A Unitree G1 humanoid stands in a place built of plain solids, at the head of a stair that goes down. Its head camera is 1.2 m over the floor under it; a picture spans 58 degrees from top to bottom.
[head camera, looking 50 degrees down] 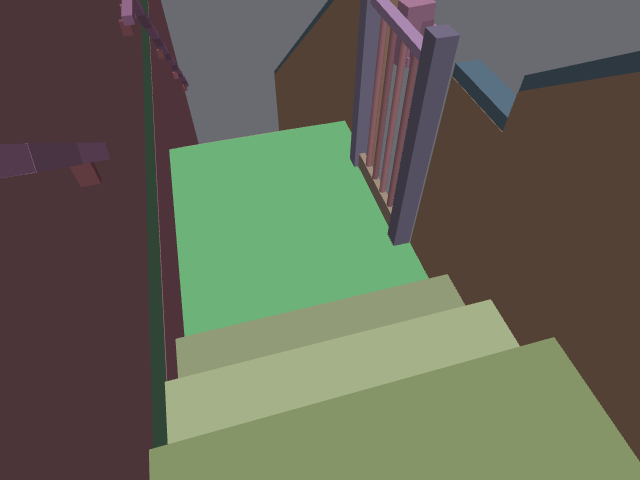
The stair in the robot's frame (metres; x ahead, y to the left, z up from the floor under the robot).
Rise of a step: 0.19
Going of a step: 0.26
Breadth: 1.20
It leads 15 degrees to the left of straight ahead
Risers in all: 3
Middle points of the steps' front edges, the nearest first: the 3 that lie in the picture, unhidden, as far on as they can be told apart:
0.46 -0.14 0.00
0.72 -0.07 -0.19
0.97 0.00 -0.38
